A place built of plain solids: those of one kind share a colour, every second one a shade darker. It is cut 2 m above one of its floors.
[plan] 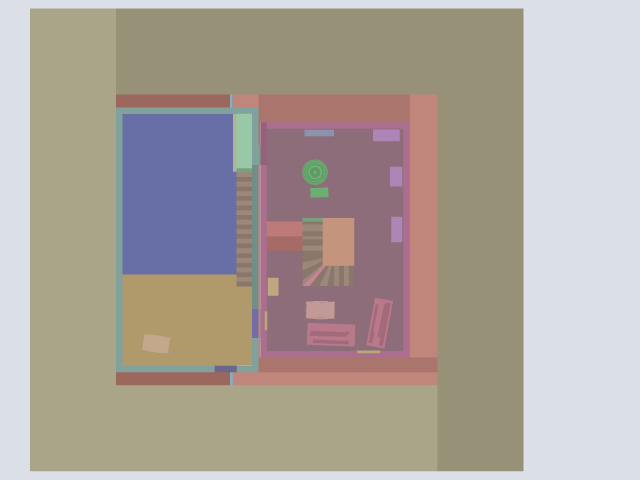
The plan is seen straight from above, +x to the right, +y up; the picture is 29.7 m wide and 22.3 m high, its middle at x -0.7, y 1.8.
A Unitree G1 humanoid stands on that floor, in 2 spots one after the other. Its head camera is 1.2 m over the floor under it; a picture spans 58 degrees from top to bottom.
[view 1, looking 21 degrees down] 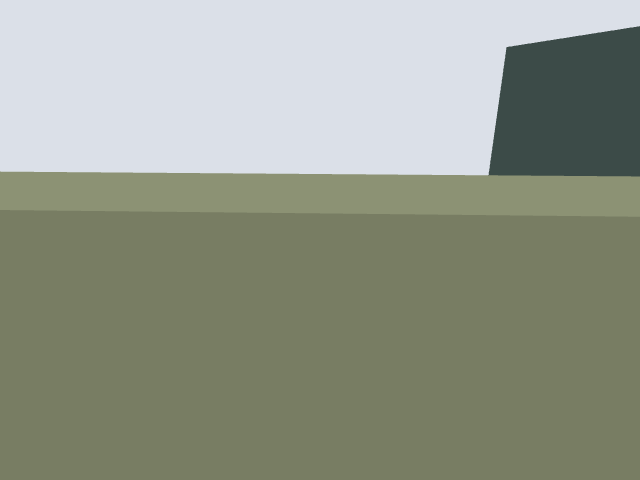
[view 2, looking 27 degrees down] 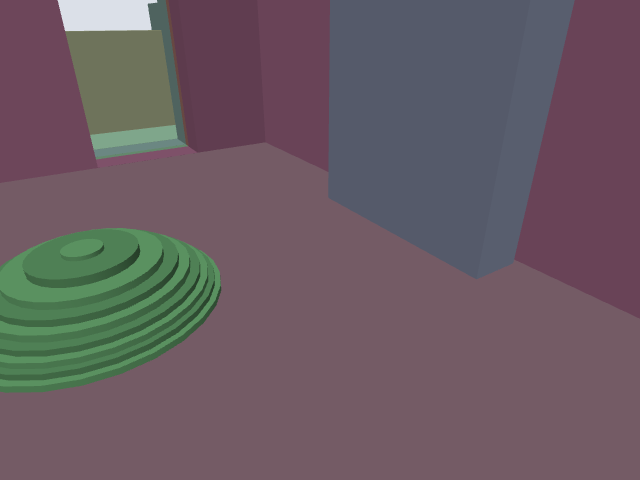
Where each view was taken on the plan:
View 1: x -4.22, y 5.55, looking -178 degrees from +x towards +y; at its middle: guard_out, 0.39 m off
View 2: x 1.11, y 4.91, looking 147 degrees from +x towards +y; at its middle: floor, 2.64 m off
